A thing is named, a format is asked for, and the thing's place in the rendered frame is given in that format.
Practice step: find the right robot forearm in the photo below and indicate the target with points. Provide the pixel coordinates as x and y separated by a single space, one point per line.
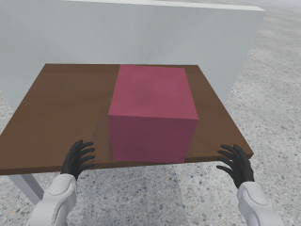
256 207

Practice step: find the left robot forearm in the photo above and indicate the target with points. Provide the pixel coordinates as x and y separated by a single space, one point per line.
58 200

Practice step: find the table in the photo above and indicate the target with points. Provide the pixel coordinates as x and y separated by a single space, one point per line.
69 102

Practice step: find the right robot hand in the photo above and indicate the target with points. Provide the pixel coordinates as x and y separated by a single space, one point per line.
240 167

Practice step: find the carton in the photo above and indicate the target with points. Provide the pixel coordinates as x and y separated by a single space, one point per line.
152 116

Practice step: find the left robot hand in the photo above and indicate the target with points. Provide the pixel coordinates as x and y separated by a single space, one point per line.
73 160

